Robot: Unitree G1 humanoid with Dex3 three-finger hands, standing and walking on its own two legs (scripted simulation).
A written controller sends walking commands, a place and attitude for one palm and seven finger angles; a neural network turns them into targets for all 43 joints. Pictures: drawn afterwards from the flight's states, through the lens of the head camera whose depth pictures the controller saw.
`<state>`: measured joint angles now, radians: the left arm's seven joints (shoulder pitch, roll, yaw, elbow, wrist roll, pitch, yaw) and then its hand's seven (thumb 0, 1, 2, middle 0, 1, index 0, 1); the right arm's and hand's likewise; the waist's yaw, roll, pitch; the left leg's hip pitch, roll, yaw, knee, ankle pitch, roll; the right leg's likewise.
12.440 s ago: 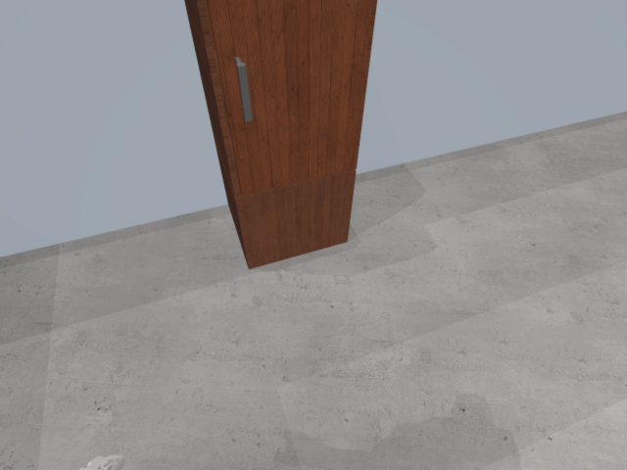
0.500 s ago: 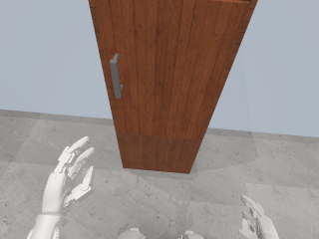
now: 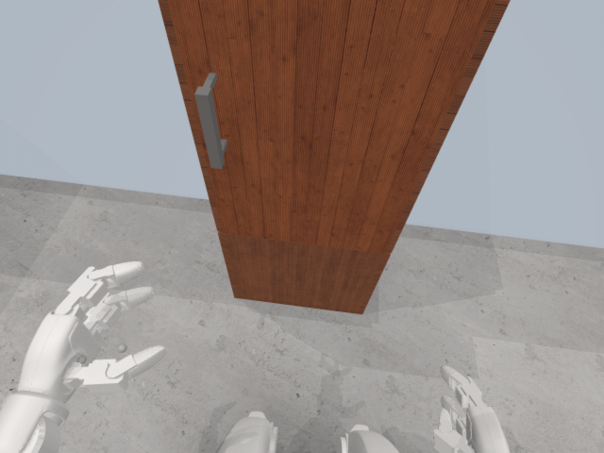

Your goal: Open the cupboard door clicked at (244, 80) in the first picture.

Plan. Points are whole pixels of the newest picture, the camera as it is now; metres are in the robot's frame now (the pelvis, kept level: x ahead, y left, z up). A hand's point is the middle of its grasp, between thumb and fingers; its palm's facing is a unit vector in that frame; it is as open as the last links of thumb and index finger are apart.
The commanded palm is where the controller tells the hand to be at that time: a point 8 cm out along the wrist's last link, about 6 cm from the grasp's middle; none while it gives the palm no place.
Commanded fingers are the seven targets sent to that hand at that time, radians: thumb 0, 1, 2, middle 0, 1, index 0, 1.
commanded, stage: raise the hand with hooked fingers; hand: left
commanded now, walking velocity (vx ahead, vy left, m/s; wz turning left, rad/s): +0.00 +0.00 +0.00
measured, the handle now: (214, 123) +0.57 +0.18 +0.09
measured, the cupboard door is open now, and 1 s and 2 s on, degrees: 0 0 0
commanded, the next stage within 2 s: move the hooked fingers beside the handle in 1.30 s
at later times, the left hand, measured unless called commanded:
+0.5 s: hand (107, 297) +0.27 +0.24 +0.08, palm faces -0.03 -1.00 -0.06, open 13.6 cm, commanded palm +0.25 +0.30 +0.09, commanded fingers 0.00 -0.50 0.30 -0.30 -1.20 -0.30 -1.20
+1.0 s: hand (87, 259) +0.30 +0.27 +0.10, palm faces -0.05 -1.00 -0.03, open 14.0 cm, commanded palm +0.28 +0.32 +0.11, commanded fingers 0.00 -0.50 0.30 -0.30 -1.20 -0.30 -1.20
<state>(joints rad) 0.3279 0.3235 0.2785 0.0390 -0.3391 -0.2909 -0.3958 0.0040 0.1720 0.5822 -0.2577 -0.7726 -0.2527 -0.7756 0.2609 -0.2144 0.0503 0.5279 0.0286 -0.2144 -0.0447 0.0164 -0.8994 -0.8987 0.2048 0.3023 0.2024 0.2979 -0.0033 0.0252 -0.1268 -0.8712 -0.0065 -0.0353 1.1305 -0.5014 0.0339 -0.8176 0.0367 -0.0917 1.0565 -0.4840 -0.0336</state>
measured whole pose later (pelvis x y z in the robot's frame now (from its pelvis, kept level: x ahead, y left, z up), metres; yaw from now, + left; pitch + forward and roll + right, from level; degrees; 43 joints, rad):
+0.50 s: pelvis +0.01 -0.01 +0.02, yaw +0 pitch +12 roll -2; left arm 0.15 0.38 0.36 0.23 -0.37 -0.29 -0.48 -0.01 -0.40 0.34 -0.30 -1.14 -0.29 -1.14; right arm 0.27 -0.27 0.04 0.51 0.04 -0.21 -0.06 0.02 -0.90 -0.90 0.20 0.30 0.20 0.30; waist 0.00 0.02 -0.12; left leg -0.75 0.00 -0.03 1.02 -0.48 0.02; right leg -0.71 0.04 -0.08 0.96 -0.47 -0.04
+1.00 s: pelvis +0.01 +0.00 +0.03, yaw -1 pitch +11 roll -2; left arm -0.03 0.44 0.43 0.42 -0.38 -0.25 -0.56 -0.02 -0.49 0.30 -0.30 -1.20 -0.30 -1.20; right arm 0.31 -0.29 0.04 0.53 0.05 -0.19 -0.07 0.02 -0.90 -0.90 0.20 0.30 0.20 0.30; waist -0.01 0.02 -0.10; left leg -0.68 -0.01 0.00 0.93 -0.44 0.04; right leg -0.65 0.04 -0.05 0.88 -0.42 -0.03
